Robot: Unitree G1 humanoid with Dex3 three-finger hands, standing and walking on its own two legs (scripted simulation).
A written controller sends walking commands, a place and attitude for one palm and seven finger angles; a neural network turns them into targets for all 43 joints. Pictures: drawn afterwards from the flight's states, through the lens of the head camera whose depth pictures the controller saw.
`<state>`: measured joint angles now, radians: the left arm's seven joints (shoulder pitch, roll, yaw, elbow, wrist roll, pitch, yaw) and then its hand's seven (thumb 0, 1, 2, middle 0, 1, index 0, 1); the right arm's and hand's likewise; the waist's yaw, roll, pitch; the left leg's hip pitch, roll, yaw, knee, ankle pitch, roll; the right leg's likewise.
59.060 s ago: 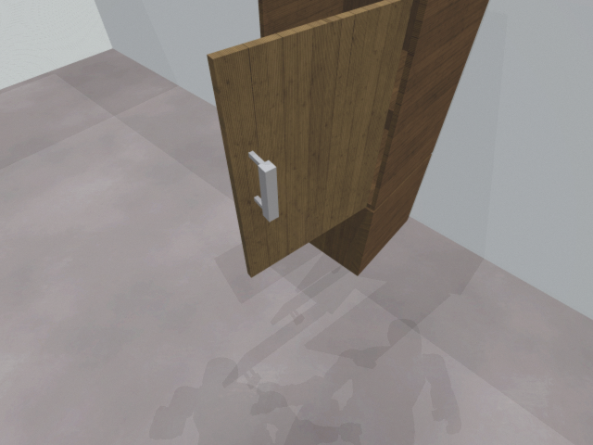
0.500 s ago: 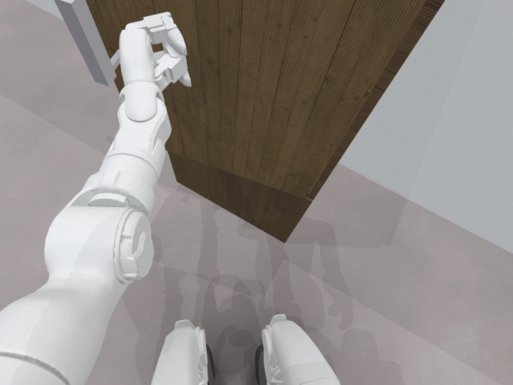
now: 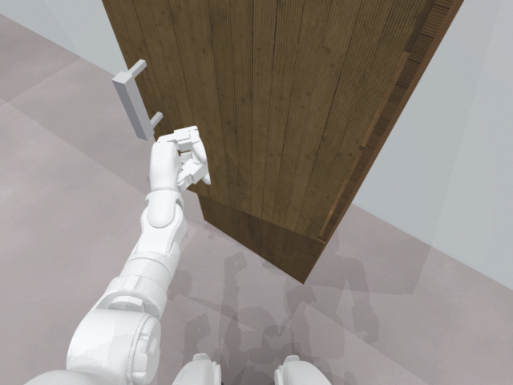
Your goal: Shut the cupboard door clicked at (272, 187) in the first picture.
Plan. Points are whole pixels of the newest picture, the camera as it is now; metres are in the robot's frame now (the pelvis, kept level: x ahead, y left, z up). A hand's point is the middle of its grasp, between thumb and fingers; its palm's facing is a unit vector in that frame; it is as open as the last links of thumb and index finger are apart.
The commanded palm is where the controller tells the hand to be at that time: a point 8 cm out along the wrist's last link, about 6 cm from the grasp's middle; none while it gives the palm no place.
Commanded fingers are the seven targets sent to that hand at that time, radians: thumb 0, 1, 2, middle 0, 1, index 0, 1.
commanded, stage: pull the fist back off the door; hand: left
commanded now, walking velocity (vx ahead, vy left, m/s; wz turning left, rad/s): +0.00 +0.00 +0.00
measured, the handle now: (142, 101) +0.60 +0.18 +0.06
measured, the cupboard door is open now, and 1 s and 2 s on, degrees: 11 11 11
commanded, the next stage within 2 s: draw the hand back to the body in 0.16 s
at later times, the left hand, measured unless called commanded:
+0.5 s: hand (184, 176) +0.41 +0.09 +0.09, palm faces +0.00 -1.00 -0.05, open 3.1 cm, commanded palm +0.36 +0.15 +0.10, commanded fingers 0.00 0.90 0.90 -1.30 -1.50 -1.30 -1.50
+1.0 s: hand (74, 236) +0.28 +0.18 +0.16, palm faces +0.10 -0.97 -0.21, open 3.2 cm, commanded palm +0.25 +0.24 +0.18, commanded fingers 0.00 0.90 0.90 -0.83 -0.99 -0.83 -0.99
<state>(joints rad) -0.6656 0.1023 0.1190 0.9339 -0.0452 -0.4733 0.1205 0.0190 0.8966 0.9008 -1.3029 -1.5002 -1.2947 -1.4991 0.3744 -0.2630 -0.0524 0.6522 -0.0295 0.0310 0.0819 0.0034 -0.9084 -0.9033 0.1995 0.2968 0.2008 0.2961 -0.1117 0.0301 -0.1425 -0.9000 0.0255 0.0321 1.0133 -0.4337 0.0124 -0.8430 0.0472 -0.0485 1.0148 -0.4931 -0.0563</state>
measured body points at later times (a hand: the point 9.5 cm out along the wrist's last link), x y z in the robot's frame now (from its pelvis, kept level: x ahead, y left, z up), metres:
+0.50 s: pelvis +0.00 +0.00 +0.01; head +0.06 -0.02 +0.46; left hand +0.40 +0.14 +0.09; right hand +0.07 -0.24 -0.12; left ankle +0.03 +0.11 -0.67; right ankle -0.01 -0.08 -0.67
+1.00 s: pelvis +0.01 +0.02 +0.06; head +0.00 +0.00 +0.51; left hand +0.27 +0.23 +0.17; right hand +0.22 -0.20 -0.01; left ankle +0.03 +0.11 -0.67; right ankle -0.01 -0.08 -0.67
